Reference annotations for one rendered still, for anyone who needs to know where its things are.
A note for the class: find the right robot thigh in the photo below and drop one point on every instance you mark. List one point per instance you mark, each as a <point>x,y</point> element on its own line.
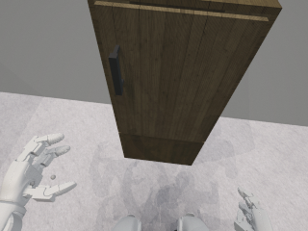
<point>189,223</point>

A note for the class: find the right robot shin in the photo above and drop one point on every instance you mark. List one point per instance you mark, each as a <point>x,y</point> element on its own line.
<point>189,215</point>

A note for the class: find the robot left forearm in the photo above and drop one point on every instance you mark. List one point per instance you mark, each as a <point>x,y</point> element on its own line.
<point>11,215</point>

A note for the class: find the right robot hand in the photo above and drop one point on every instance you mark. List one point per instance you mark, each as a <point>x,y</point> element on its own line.
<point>257,218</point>

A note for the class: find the left robot hand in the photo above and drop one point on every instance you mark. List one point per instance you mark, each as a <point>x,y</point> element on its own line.
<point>16,186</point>

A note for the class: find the handle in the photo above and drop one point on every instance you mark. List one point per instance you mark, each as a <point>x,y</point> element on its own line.
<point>115,70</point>

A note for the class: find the cupboard door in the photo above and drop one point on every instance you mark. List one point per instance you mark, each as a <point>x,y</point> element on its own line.
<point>178,65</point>

